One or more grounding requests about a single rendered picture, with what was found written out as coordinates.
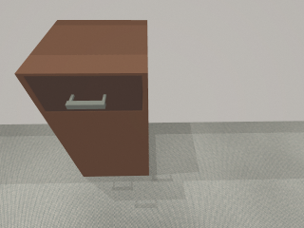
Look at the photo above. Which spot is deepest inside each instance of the handle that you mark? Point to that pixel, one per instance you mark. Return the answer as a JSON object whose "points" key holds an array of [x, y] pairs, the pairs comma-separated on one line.
{"points": [[70, 104]]}

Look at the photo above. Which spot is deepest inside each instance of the cabinet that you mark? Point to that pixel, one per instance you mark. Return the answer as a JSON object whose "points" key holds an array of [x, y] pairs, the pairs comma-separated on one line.
{"points": [[110, 143]]}

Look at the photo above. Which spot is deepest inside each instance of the drawer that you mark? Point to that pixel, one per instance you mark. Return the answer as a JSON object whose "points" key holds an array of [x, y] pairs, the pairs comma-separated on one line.
{"points": [[123, 92]]}

